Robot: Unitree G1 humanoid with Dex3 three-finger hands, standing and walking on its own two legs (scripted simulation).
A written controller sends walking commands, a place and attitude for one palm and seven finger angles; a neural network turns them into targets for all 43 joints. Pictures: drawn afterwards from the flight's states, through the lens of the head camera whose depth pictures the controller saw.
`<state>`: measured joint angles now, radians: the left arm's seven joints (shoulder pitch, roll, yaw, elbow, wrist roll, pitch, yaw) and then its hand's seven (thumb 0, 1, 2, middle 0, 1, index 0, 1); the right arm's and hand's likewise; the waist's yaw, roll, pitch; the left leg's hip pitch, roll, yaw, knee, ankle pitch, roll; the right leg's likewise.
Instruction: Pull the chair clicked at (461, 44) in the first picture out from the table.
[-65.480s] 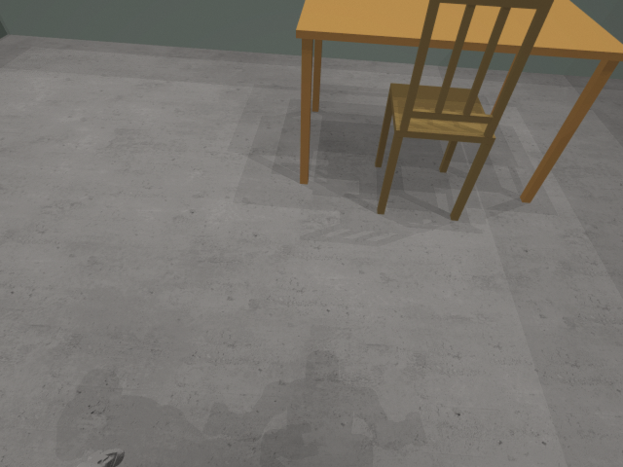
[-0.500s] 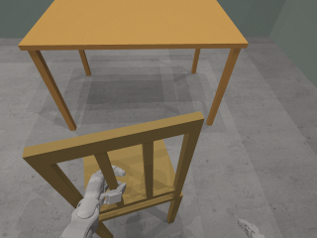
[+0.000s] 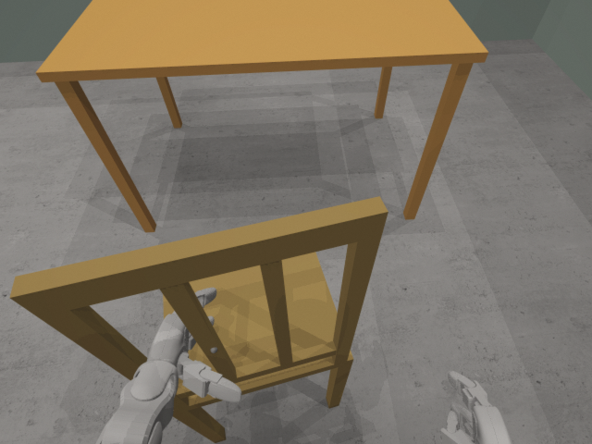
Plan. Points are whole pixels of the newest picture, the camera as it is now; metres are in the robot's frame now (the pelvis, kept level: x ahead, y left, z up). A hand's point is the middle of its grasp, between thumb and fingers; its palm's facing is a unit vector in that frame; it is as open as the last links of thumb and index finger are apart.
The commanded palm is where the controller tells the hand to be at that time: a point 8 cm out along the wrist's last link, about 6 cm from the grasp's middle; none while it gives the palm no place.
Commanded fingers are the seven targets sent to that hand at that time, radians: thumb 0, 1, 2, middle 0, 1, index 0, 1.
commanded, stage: open the thumb and straighten the fingers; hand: left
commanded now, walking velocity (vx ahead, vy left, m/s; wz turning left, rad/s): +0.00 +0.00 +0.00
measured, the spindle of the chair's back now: (208, 339) +0.27 +0.14 -0.03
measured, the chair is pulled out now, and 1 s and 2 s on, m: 0.58 0.58 0.58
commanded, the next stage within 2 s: draw the fingers out of the gap in 0.10 s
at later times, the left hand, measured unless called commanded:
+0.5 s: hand (207, 400) +0.19 +0.13 -0.04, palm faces -0.08 -0.99 -0.14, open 17.4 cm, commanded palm +0.18 +0.18 -0.02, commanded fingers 0.00 -0.55 0.20 0.00 0.00 0.00 0.00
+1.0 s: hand out of the picture +0.13 +0.12 -0.04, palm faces -0.04 -0.99 -0.14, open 17.4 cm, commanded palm +0.11 +0.18 -0.02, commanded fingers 0.00 -0.55 0.20 0.00 0.00 0.00 0.00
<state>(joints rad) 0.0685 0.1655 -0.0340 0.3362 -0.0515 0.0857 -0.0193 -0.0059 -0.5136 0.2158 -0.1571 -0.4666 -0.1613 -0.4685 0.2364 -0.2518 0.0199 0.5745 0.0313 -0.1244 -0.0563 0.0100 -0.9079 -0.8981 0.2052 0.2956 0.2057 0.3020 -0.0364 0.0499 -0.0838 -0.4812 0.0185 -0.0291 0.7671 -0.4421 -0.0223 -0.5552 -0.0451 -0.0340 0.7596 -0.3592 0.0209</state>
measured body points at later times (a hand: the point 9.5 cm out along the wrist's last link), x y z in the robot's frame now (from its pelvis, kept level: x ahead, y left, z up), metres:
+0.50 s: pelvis +0.00 +0.00 -0.01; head +0.02 -0.01 +0.44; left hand +0.19 +0.18 -0.03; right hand +0.16 -0.24 -0.09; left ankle -0.04 +0.13 -0.71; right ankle +0.01 -0.13 -0.71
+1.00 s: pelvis -0.02 +0.00 -0.02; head +0.00 -0.01 +0.43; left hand +0.13 +0.18 -0.03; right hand +0.16 -0.23 -0.08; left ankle -0.04 +0.13 -0.71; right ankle +0.01 -0.13 -0.71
